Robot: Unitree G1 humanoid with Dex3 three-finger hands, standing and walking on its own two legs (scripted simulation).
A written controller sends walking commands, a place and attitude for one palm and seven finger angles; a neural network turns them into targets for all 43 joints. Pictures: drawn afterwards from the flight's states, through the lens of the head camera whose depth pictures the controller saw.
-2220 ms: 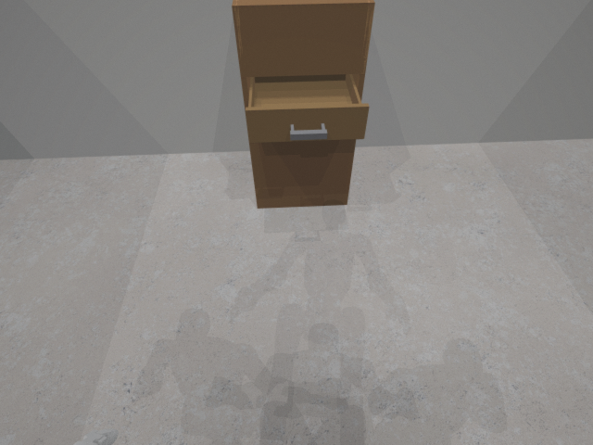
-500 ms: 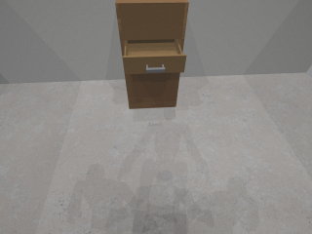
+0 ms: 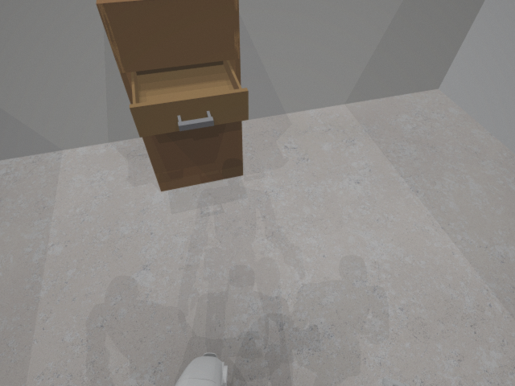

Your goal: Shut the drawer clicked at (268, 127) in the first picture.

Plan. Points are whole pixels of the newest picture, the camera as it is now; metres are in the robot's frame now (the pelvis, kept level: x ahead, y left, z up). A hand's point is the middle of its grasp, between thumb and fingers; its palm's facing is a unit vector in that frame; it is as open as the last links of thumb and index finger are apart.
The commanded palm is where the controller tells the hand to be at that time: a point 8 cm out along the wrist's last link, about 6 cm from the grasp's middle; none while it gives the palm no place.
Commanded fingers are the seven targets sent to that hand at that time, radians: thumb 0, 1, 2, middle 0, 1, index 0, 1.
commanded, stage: walk to a spot facing it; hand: left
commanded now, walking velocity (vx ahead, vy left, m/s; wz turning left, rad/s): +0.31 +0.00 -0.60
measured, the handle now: (195, 120) +0.90 +0.32 -0.18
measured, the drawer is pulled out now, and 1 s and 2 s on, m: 0.21 0.21 0.21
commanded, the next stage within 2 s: turn to face it in 1.56 s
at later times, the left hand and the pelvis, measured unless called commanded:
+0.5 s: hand (182, 270) +0.35 +0.21 -0.15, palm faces -0.34 -0.92 -0.21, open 7.4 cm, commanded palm none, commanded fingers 0.00 0.90 0.90 -0.20 -0.30 -0.20 -0.30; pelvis +0.16 +0.05 +0.00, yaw -20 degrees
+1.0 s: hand (237, 237) +0.45 +0.10 -0.16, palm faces -0.51 -0.83 -0.23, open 7.3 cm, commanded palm none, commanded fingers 0.00 0.90 0.90 -0.20 -0.30 -0.20 -0.30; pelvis +0.29 -0.04 +0.00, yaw -36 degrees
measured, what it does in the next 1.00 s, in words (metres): walks ahead, turning right: left foot, then right foot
